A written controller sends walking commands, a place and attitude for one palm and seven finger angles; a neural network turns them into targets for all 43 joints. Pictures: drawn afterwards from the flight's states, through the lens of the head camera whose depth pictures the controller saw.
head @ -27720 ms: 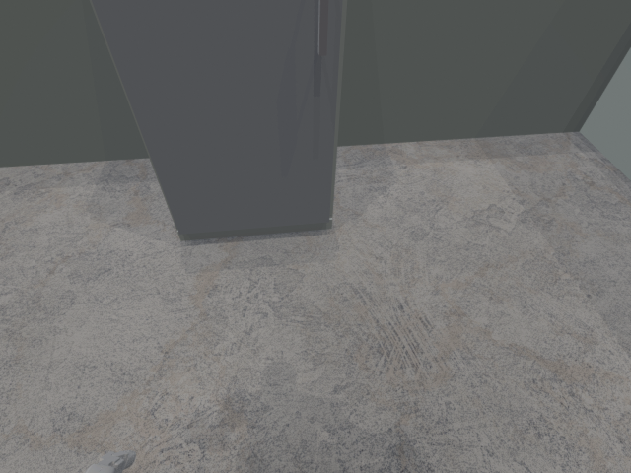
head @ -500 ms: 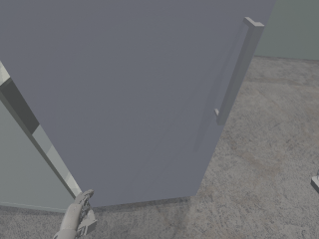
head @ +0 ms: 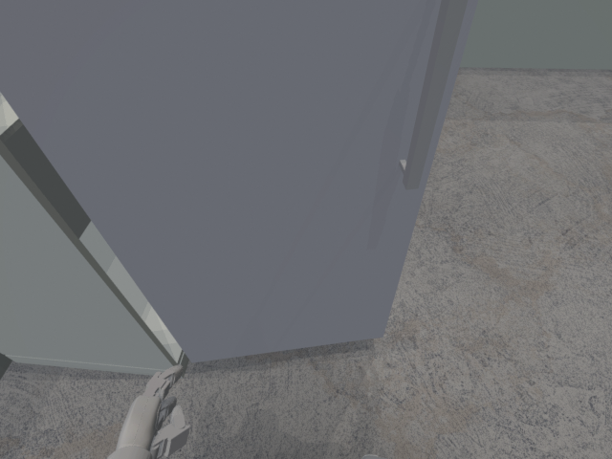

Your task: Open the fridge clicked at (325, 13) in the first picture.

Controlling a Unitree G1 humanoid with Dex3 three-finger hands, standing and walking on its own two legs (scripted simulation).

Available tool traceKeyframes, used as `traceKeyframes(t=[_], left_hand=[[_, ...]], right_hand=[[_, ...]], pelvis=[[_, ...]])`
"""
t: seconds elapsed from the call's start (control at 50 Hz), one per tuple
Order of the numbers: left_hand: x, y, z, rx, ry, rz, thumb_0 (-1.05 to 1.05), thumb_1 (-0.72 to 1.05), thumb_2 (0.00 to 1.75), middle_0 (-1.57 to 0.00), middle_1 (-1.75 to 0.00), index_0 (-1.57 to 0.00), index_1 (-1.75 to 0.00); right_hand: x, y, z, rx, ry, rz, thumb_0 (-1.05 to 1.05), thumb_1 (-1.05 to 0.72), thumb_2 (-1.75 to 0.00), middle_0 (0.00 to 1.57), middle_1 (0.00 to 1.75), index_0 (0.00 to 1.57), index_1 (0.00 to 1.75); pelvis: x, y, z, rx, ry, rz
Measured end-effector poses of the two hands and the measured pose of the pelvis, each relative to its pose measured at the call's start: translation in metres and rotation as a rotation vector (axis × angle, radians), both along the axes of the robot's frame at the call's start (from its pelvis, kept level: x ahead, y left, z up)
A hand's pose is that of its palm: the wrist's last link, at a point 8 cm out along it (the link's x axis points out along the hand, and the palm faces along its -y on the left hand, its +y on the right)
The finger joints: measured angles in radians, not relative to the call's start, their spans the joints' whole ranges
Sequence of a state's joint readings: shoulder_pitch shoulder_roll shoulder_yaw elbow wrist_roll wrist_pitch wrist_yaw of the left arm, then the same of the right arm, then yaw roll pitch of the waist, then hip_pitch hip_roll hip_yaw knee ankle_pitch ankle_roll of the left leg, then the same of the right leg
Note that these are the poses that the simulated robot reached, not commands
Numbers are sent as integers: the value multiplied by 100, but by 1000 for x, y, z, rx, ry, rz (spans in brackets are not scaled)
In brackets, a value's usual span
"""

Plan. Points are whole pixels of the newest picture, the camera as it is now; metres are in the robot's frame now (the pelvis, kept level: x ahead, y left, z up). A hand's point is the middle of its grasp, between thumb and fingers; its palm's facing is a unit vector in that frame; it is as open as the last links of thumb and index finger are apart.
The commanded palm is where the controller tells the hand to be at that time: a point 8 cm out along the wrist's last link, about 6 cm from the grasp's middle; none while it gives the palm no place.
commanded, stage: step back with the hand held close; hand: right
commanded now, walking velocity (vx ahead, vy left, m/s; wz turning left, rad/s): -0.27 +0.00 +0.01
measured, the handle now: (424, 95) +0.55 -0.16 +0.20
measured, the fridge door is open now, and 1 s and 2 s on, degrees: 77 77 77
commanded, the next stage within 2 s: stop stepping back and stand still in 0.66 s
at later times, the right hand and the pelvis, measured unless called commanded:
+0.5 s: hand out of the picture +0.14 -0.27 +0.17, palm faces +0.37 +0.82 -0.45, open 7.4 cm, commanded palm +0.07 -0.32 +0.19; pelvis -0.07 -0.01 +0.00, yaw -1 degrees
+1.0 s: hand out of the picture +0.07 -0.33 +0.18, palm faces +0.37 +0.87 -0.33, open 7.4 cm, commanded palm +0.01 -0.37 +0.19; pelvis -0.15 -0.08 -0.01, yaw +3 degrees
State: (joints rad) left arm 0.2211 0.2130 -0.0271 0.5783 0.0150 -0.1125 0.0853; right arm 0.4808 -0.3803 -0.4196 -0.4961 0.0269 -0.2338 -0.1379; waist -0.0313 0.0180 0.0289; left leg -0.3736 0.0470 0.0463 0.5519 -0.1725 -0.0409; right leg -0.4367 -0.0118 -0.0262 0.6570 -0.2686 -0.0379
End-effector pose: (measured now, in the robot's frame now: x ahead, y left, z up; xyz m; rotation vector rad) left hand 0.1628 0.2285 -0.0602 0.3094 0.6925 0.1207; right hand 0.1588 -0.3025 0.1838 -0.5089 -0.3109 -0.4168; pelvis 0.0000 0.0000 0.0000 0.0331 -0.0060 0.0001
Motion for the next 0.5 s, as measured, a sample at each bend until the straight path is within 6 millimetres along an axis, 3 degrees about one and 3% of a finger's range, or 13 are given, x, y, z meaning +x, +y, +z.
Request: traceKeyframes(t=[0.1,0.18,0.34,0.5], left_hand=[[-21,-2,0,26,13,30,1,90,90,-20,-30,-21,-30],[-31,-7,4,17,16,26,1,90,90,-20,-30,-21,-30],[-29,-12,0,4,24,-20,1,90,90,-20,-30,-21,-30],[-40,-17,21,9,-72,5,1,90,90,-20,-30,-21,-30]], right_hand=[[-3,-6,-3,6,-19,30,2,-89,-90,21,30,21,30],[-13,-15,8,-55,-26,15,2,-89,-90,22,30,21,30],[-36,-12,4,-40,15,25,2,-89,-90,21,30,21,30],[-59,-11,4,-40,24,97,2,-89,-90,22,30,21,30]], pelvis=[[-10,-8,-1,21,-7,-10],[-15,-7,4,46,9,-55],[-40,-7,5,26,44,-11],[-66,-13,5,36,27,-19]])
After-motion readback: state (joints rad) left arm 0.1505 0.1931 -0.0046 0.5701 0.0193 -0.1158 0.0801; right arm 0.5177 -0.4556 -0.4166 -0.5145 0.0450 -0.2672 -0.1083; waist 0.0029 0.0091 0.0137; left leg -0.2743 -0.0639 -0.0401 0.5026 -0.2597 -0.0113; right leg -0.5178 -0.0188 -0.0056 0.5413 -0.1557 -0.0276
